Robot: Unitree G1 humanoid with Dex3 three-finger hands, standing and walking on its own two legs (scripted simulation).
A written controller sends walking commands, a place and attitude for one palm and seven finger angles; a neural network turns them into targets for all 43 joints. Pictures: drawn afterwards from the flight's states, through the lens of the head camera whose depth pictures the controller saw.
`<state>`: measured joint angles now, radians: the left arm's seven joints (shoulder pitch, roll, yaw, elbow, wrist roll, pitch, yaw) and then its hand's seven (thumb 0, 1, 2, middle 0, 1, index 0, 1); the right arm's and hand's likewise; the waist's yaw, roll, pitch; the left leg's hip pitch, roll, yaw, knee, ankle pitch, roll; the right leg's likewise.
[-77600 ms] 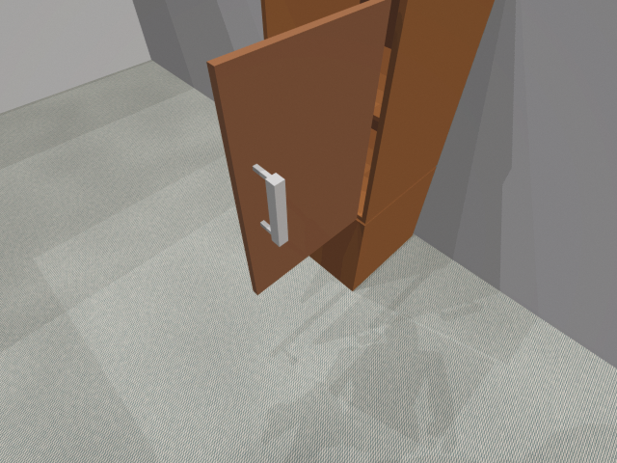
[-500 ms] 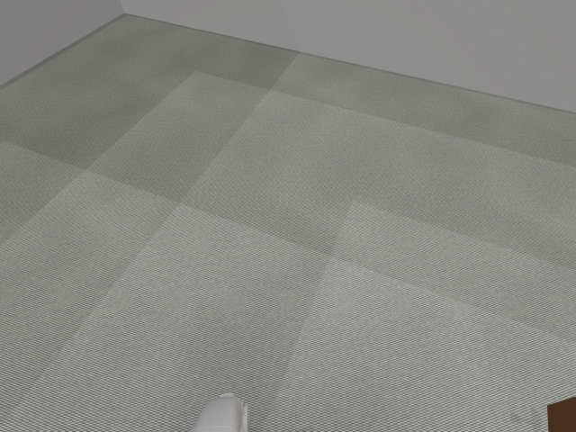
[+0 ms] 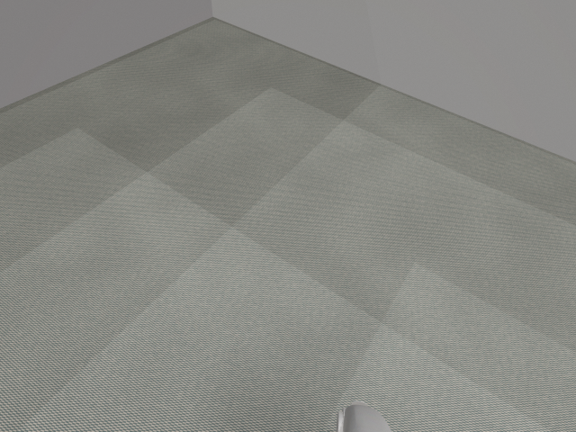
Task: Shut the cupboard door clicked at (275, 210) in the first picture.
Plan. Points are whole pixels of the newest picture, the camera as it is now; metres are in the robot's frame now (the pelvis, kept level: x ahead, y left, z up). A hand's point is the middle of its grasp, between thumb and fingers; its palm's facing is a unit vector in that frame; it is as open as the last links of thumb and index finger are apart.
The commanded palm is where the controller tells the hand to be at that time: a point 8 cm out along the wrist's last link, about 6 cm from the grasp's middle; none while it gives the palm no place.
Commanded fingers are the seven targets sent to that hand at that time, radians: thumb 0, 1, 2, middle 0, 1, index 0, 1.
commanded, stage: turn to face it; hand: left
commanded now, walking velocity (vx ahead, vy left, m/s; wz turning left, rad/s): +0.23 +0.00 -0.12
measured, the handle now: out of the picture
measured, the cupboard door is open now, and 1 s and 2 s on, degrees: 6 6 6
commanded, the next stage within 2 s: none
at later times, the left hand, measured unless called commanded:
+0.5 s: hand (218, 367) +0.24 +0.13 -0.18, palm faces -0.15 -0.96 -0.22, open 7.3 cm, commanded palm none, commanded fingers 0.00 0.90 0.90 -0.20 -0.30 -0.20 -0.30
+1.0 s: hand (212, 288) +0.39 +0.17 -0.17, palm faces -0.44 -0.87 -0.23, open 7.4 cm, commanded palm none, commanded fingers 0.00 0.90 0.90 -0.20 -0.30 -0.20 -0.30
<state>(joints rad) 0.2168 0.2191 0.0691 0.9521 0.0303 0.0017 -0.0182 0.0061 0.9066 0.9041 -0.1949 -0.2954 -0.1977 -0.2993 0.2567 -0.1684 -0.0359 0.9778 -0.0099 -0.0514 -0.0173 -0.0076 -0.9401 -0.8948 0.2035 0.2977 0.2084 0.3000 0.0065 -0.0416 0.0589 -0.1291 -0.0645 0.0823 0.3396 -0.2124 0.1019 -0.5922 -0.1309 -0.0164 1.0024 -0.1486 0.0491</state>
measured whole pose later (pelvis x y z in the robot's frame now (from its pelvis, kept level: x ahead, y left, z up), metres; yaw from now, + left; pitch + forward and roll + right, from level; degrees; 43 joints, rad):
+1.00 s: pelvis +0.21 +0.01 +0.00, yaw -31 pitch +1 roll -3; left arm 0.19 0.30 0.11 0.88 0.02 0.09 -0.04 0.01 0.91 0.90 -0.19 -0.30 -0.20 -0.30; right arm 0.18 -0.21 -0.02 0.87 -0.03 0.01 -0.03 0.00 -0.90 -0.90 0.20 0.30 0.21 0.30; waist 0.02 -0.01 0.08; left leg -0.21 0.13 0.17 0.48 -0.27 0.00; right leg -0.46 -0.04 -0.03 1.00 -0.42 0.07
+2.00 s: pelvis +0.19 -0.03 -0.01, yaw -66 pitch +1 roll +0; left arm 0.18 0.20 0.06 0.89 0.02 0.04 -0.01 0.00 0.90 0.90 -0.20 -0.30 -0.20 -0.30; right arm 0.18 -0.27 -0.07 0.92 -0.02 0.07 -0.02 0.01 -0.90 -0.90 0.20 0.30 0.20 0.30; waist -0.01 0.05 0.10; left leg -0.50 0.10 0.06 1.07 -0.44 -0.08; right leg -0.26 0.01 -0.01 0.55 -0.30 -0.02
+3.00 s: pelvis +0.21 -0.07 -0.02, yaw -100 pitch +1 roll +0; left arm 0.18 0.26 0.08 0.91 0.01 0.08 -0.02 0.01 0.90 0.90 -0.20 -0.30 -0.20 -0.30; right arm 0.17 -0.22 -0.02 0.86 -0.02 0.01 -0.02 0.00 -0.90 -0.90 0.20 0.30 0.20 0.30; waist 0.01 -0.05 0.07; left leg -0.34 0.07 0.08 0.61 -0.27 -0.01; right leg -0.38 0.05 0.09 0.85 -0.50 0.01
